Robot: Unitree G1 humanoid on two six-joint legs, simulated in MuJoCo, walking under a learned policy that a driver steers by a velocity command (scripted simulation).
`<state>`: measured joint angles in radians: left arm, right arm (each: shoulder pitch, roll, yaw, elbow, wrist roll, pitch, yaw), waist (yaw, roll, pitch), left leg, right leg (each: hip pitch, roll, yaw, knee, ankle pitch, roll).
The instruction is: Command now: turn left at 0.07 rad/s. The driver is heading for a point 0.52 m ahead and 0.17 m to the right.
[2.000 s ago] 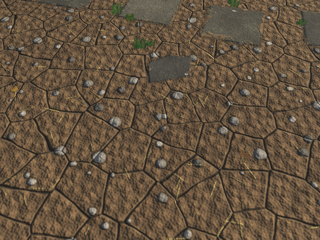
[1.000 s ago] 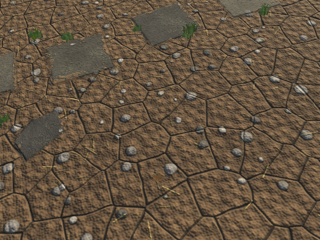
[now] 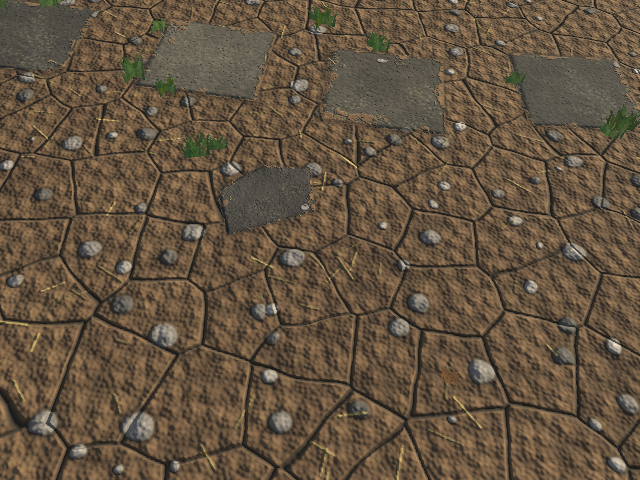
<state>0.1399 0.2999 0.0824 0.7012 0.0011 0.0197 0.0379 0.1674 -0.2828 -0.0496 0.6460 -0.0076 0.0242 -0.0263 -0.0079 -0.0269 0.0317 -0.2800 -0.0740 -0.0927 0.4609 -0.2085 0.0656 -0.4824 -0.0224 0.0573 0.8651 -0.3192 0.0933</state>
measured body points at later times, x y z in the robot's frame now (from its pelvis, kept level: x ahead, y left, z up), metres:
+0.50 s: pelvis +0.04 -0.04 +0.00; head +0.06 -0.05 +0.45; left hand +0.28 +0.17 -0.08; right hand +0.04 -0.34 -0.12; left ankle +0.01 +0.08 -0.74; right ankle +0.05 -0.19 -0.68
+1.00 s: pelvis +0.23 -0.19 +0.00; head +0.25 -0.22 +0.45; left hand +0.39 +0.04 -0.10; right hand +0.31 -0.49 -0.10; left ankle +0.48 -0.11 -0.68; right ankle +0.12 -0.23 -0.74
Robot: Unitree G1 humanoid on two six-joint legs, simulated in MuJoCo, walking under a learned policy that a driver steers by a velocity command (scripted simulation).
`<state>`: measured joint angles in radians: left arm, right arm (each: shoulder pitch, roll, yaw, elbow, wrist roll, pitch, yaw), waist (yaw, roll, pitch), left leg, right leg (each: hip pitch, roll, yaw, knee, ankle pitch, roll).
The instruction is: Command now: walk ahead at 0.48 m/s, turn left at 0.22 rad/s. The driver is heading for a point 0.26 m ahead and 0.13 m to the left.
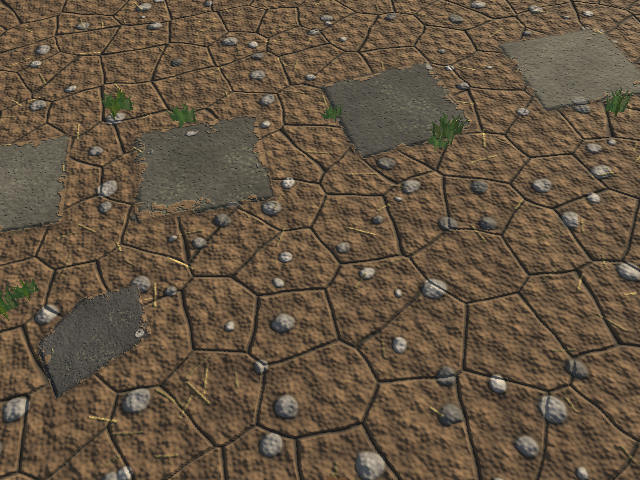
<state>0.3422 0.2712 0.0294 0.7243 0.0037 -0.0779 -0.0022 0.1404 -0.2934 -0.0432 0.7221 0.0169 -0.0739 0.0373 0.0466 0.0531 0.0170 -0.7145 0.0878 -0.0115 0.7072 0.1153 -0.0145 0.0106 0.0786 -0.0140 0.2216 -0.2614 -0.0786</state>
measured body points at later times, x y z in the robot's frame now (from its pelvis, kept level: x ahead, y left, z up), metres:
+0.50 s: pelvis +0.24 +0.02 -0.01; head +0.27 +0.03 +0.44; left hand +0.34 +0.30 -0.12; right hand +0.40 -0.22 -0.12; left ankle +0.26 +0.12 -0.74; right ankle +0.33 -0.13 -0.72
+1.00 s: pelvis +0.31 -0.01 -0.01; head +0.32 -0.01 +0.44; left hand +0.41 +0.25 -0.13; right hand +0.42 -0.27 -0.15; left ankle +0.26 +0.12 -0.74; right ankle +0.33 -0.12 -0.74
